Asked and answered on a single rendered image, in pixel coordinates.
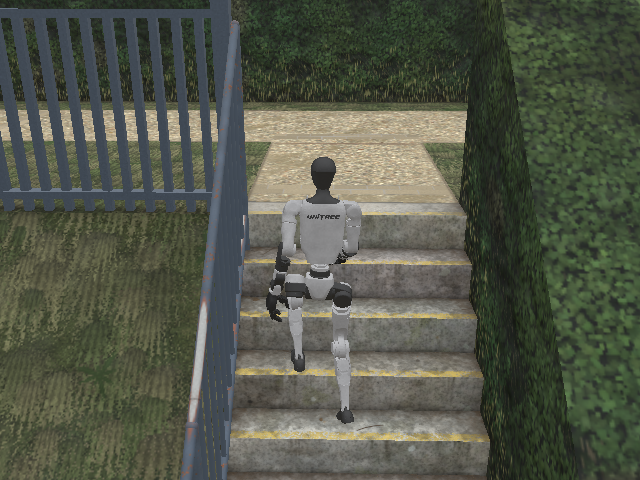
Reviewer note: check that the robot left foot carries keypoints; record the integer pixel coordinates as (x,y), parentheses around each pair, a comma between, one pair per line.
(299,365)

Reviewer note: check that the robot right upper arm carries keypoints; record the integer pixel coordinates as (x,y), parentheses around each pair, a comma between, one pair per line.
(354,213)

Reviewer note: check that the robot right thigh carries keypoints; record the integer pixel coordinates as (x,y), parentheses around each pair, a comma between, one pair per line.
(341,307)

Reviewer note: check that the robot left upper arm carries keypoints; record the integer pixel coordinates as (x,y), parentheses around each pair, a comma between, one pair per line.
(290,211)

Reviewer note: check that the robot left hand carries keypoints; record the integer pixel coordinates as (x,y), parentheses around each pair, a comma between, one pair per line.
(271,302)

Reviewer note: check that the left robot forearm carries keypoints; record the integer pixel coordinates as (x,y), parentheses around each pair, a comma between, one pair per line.
(280,272)

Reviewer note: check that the robot right hand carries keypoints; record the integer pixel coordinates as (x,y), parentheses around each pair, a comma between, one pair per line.
(339,261)

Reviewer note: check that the right robot forearm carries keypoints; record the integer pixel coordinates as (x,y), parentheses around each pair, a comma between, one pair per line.
(343,255)

